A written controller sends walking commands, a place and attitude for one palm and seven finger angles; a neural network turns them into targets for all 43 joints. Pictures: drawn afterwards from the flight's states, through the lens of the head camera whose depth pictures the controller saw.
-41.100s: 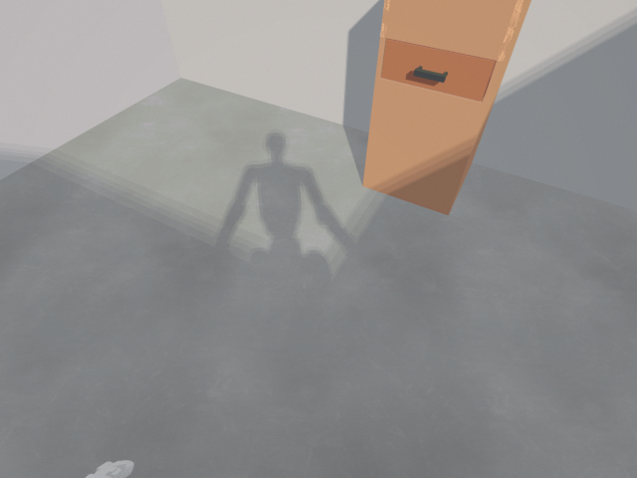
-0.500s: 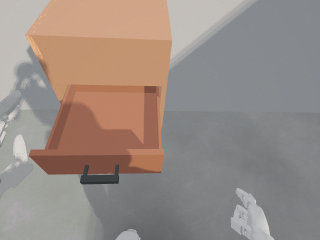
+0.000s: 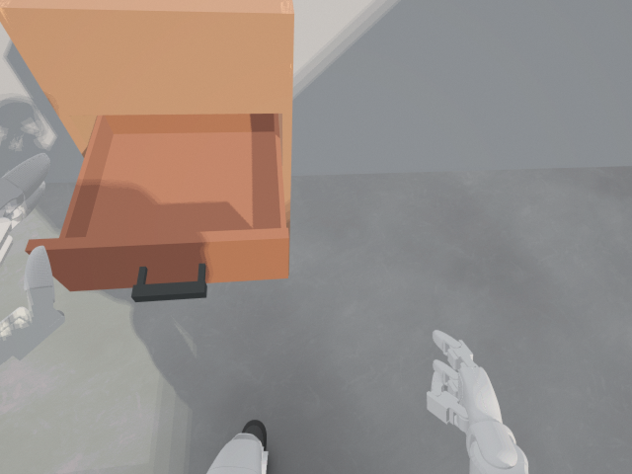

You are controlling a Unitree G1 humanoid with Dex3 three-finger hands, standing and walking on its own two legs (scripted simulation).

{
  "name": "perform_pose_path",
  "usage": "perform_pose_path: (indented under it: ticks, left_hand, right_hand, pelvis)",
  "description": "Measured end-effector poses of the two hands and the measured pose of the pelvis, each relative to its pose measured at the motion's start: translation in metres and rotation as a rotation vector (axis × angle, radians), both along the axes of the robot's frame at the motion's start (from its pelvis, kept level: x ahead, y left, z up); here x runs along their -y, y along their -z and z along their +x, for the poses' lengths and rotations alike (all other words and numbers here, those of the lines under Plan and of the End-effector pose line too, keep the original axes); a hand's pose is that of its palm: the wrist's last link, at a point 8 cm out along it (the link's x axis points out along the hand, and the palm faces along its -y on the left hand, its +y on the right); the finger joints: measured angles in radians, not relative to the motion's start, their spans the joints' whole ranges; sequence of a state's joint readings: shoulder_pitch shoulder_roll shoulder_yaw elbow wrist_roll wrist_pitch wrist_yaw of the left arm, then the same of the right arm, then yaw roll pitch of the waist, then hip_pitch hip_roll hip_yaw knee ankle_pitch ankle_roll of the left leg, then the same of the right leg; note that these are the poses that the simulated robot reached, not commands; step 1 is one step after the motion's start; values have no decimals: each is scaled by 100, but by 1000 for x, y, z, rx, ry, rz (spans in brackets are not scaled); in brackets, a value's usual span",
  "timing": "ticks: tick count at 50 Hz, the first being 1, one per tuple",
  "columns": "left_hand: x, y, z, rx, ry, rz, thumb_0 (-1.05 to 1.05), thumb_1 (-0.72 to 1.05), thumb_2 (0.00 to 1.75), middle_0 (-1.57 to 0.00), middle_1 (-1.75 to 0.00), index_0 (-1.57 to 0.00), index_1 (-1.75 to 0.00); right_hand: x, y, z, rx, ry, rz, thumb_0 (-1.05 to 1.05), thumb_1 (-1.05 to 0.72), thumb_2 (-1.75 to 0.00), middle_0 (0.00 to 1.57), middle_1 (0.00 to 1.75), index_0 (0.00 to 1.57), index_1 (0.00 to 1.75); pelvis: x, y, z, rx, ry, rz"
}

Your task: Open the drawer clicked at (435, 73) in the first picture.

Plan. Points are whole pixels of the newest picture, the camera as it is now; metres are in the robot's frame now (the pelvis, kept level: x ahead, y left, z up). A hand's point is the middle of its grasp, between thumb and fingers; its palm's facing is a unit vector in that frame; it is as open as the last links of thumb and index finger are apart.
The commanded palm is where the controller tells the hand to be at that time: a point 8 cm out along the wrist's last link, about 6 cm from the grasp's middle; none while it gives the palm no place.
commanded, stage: stop stepping back and stand still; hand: left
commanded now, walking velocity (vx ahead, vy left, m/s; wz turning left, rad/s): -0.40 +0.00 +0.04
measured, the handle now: (171, 280) +0.39 +0.27 -0.12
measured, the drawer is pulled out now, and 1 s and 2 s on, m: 0.29 0.29 0.29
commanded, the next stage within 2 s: let the arm hang, fingers relaxed in 0.82 s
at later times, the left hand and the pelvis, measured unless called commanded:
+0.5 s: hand out of the picture +0.08 +0.19 +0.20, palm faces +0.33 -0.79 -0.51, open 7.4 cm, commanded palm +0.02 +0.25 +0.19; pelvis -0.09 -0.04 +0.01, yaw +6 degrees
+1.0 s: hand out of the picture +0.10 +0.22 +0.09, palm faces +0.32 -0.84 -0.43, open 7.4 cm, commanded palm none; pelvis -0.09 -0.03 +0.00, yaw +7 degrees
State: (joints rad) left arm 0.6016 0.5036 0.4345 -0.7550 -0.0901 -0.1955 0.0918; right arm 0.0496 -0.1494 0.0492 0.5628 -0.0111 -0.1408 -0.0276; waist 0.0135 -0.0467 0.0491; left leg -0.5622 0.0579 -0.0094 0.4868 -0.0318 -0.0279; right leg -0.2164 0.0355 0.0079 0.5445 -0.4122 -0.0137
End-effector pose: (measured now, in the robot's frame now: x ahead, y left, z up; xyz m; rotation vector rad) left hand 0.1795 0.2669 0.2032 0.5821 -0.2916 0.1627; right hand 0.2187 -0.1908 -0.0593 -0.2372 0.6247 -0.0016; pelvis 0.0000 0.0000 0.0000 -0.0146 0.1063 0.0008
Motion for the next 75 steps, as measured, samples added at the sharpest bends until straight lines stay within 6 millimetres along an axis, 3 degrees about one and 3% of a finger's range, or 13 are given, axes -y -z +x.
perform_pose_path:
  ticks: [7, 15, 23, 27, 31, 38, 46, 49, 53, 59, 61, 67, 75]
  left_hand:
    - [20, -14, -54, -59, -62, 40, 1, 89, 90, -21, -30, -22, -31]
    - [9, 30, -79, -139, -260, -81, 1, 89, 90, -21, -30, -22, -31]
    - [41, -2, -122, -40, -116, -31, 2, 89, 90, -21, -30, -22, -31]
    - [31, -20, -149, 54, -142, 6, 1, 89, 90, -21, -30, -22, -31]
    - [9, -7, -164, 66, -254, -48, 1, 89, 90, -21, -30, -22, -31]
    - [7, 26, -161, -38, -326, -128, 1, 89, 90, -20, -30, -21, -30]
    - [28, 13, -145, 19, -207, -152, 1, 89, 90, -21, -30, -22, -31]
    - [14, 59, -121, -148, -223, -150, 0, 89, 90, -20, -30, -21, -30]
    - [11, 184, -109, -654, -347, -309, 0, 90, 90, -20, -30, -20, -30]
    - [82, 308, -178, -1223, -359, -486, 1, 91, 90, -19, -29, -20, -30]
    - [102, 324, -208, -1336, -379, -557, 0, 92, 90, -20, -30, -20, -30]
    - [89, 331, -258, -1441, -535, -598, -3, 98, 90, -20, -30, -21, -30]
    - [78, 323, -290, -1551, -597, -572, -1, 93, 90, -20, -30, -20, -30]
  right_hand:
    - [53, 8, -66, -153, 119, -14, 1, -91, -90, 21, 30, 20, 30]
    - [87, 6, -97, -126, 153, -91, 1, -91, -90, 20, 30, 20, 30]
    - [78, -5, -117, -60, 99, -40, 1, -91, -90, 20, 30, 20, 30]
    - [68, -6, -130, -62, 82, -26, 1, -91, -90, 20, 30, 20, 30]
    - [59, -3, -142, -60, 70, -29, 1, -91, -90, 20, 30, 20, 30]
    - [47, 10, -155, -76, 43, 13, 1, -91, -90, 21, 30, 20, 30]
    - [59, 9, -153, -131, 39, -44, 1, -91, -90, 21, 30, 20, 30]
    - [68, 20, -149, -164, 21, -44, 1, -91, -90, 21, 30, 20, 30]
    - [78, 43, -159, -260, 33, -44, 1, -91, -90, 20, 30, 20, 30]
    - [92, 65, -201, -457, 77, -40, 1, -91, -90, 20, 30, 20, 30]
    - [95, 67, -216, -537, 91, -50, 1, -91, -90, 20, 30, 20, 30]
    - [97, 62, -248, -708, 104, -92, 1, -91, -90, 20, 30, 20, 30]
    - [82, 64, -258, -719, 117, -60, 0, -91, -90, 20, 30, 20, 30]
  pelvis:
    - [22, -15, -17, 14, -22, 40]
    - [30, -9, -43, 25, -70, 37]
    - [40, -9, -80, 83, -95, 20]
    - [38, -11, -89, 92, -94, 17]
    - [31, -10, -95, 100, -88, 23]
    - [35, -7, -100, 101, -93, 37]
    - [39, -9, -89, 96, -102, 4]
    - [33, -6, -87, 74, -115, 15]
    - [34, -1, -88, 63, -129, 50]
    - [52, 2, -82, 100, -127, 59]
    - [55, -1, -78, 104, -141, 42]
    - [60, -10, -73, 111, -151, 16]
    - [52, -18, -76, 118, -136, 15]
